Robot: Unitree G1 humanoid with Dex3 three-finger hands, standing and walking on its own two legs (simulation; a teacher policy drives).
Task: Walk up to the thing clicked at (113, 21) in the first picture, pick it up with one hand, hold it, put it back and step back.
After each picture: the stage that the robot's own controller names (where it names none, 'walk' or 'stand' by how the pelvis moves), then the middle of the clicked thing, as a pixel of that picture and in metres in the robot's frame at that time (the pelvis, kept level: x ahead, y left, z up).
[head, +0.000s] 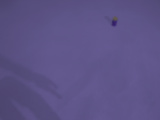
stand; (114, 21) +1.79 -0.44 -0.72
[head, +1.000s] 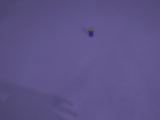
walk; (91, 32) +1.70 +0.01 -0.69
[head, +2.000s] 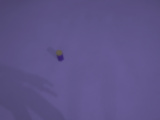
walk; (59, 55) +1.09 +0.33 -0.71
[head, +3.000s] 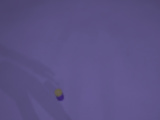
walk; (59, 95) +0.65 +0.29 -0.72
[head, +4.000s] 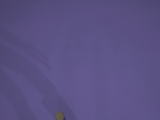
stand; (60, 118) +0.40 +0.20 -0.70
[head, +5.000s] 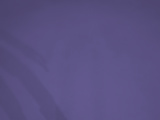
walk; out of the picture +0.38 +0.20 -0.72
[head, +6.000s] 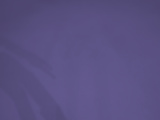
stand; out of the picture +0.38 +0.25 -0.72
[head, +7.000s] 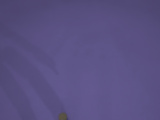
stand; (63, 119) +0.45 +0.18 -0.71
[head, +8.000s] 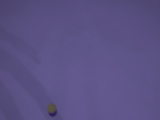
stand; (52, 110) +0.47 +0.20 -0.71
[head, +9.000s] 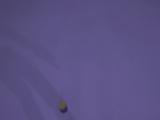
stand; (62, 107) +0.48 +0.24 -0.71
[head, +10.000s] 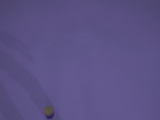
stand; (49, 112) +0.43 +0.19 -0.70
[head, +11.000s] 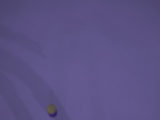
stand; (52, 111) +0.43 +0.23 -0.68
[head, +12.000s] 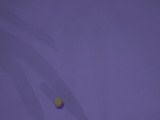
stand; (58, 103) +0.40 +0.22 -0.69
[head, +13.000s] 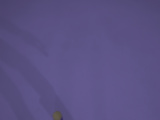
stand; (57, 117) +0.40 +0.19 -0.71
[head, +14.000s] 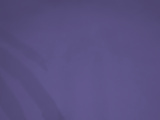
stand; out of the picture +0.36 +0.19 -0.72
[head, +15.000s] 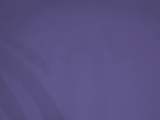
stand; out of the picture +0.37 +0.20 -0.73
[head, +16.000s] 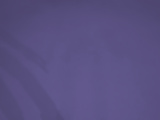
stand; out of the picture +0.36 +0.20 -0.73
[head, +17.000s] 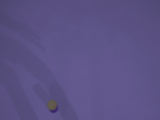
go down; (52, 106) +0.40 +0.19 -0.65
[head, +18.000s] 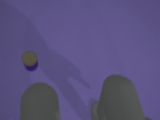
go down; (30, 61) +0.47 +0.19 -0.31
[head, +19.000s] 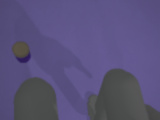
close in; (22, 53) +0.47 +0.20 -0.29
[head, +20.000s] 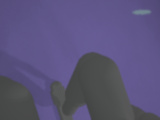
close; out of the picture +0.46 +0.24 -0.23
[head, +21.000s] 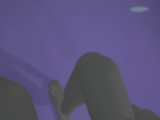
close; out of the picture +0.46 +0.25 -0.23
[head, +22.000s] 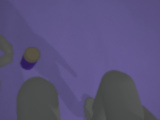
lift; (29, 59) +0.45 +0.18 -0.28
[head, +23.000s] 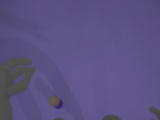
lift; (56, 102) +0.40 +0.16 -0.57
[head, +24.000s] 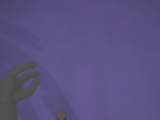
stand; (61, 117) +0.38 +0.15 -0.66
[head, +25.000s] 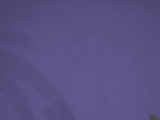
stand; out of the picture +0.36 +0.15 -0.65
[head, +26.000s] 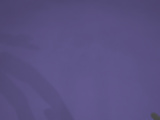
stand; out of the picture +0.37 +0.14 -0.66
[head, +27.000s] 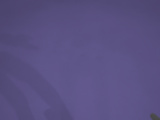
hold; out of the picture +0.36 +0.14 -0.66
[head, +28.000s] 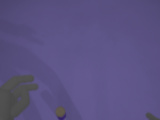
hold; (60, 113) +0.38 +0.15 -0.62
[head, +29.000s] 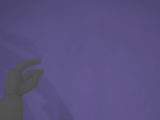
hold; out of the picture +0.37 +0.16 -0.67
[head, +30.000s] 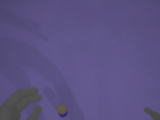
hold; (62, 110) +0.38 +0.15 -0.61
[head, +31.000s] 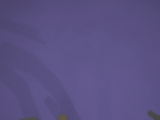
stand; out of the picture +0.36 +0.15 -0.64
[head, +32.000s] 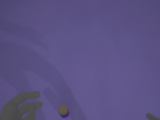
stand; (63, 111) +0.38 +0.14 -0.60
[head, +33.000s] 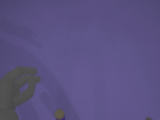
stand; (60, 115) +0.37 +0.15 -0.63
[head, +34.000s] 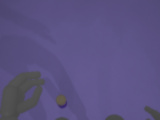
close; (61, 101) +0.39 +0.15 -0.57
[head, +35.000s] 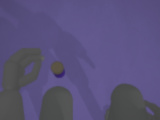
close; (58, 70) +0.45 +0.15 -0.38
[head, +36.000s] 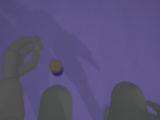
close; (56, 68) +0.45 +0.14 -0.36
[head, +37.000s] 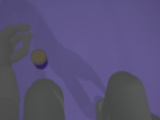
close in; (40, 59) +0.45 +0.15 -0.29
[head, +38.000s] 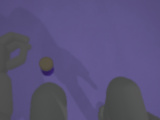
hold; (47, 66) +0.46 +0.15 -0.31
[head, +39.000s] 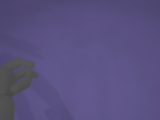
hold; out of the picture +0.38 +0.14 -0.66
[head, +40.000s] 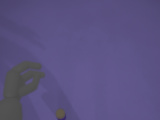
hold; (61, 115) +0.38 +0.15 -0.66
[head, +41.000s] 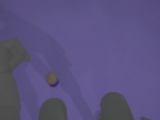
crouch; (52, 80) +0.43 +0.15 -0.46
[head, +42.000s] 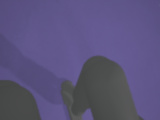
lower; out of the picture +0.45 +0.20 -0.25
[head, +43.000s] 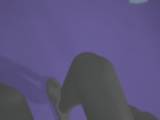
lower; out of the picture +0.44 +0.22 -0.24
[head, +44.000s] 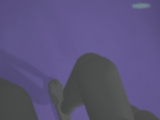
lower; out of the picture +0.44 +0.22 -0.24
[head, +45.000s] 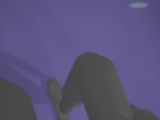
lower; out of the picture +0.44 +0.22 -0.24
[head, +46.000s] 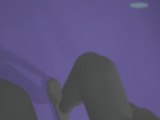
lower; out of the picture +0.44 +0.22 -0.24
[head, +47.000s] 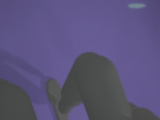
withdraw; out of the picture +0.44 +0.21 -0.24
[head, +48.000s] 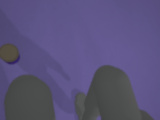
stand; (10, 54) +0.44 +0.20 -0.26
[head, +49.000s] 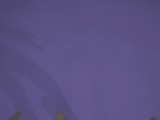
stand; (60, 119) +0.38 +0.14 -0.63
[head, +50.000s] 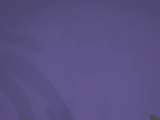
stand; out of the picture +0.38 +0.15 -0.66
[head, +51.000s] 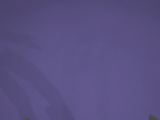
stand; out of the picture +0.38 +0.15 -0.67
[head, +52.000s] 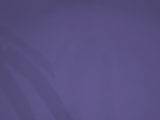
stand; out of the picture +0.39 +0.15 -0.72
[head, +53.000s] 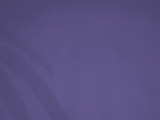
stand; out of the picture +0.37 +0.16 -0.72
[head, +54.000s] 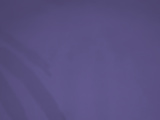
stand; out of the picture +0.36 +0.17 -0.73
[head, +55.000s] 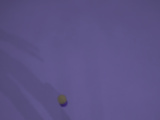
walk; (62, 101) +0.45 +0.18 -0.70
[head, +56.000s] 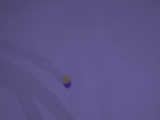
walk; (66, 82) +0.70 +0.24 -0.70
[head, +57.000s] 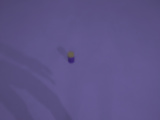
stand; (71, 57) +1.00 +0.16 -0.70
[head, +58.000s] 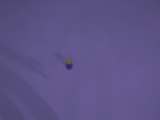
stand; (69, 63) +0.98 +0.15 -0.72
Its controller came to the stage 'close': yes
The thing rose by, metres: 0.01
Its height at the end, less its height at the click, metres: +0.00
